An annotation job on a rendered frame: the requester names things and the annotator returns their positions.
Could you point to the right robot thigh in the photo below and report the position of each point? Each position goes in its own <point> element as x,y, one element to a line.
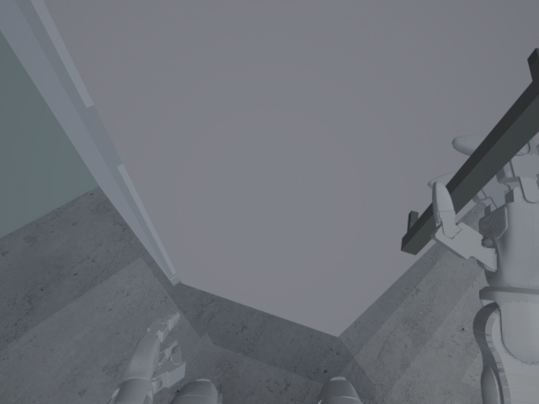
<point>338,392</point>

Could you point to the robot right forearm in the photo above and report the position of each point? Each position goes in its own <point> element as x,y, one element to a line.
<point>506,330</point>

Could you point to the handle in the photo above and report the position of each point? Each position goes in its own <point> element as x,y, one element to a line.
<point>505,140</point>

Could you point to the left robot thigh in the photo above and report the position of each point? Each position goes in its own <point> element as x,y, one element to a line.
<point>198,392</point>

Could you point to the robot left hand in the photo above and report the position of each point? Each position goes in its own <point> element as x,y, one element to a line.
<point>148,359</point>

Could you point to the robot right hand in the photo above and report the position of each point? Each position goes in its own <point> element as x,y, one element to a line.
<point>511,221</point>

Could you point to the fridge door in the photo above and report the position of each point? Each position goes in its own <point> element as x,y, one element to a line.
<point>278,146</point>

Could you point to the robot thigh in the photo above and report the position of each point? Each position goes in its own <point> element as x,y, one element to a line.
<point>338,392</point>
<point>198,392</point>

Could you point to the robot left forearm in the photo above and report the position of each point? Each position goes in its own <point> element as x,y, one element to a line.
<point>133,391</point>

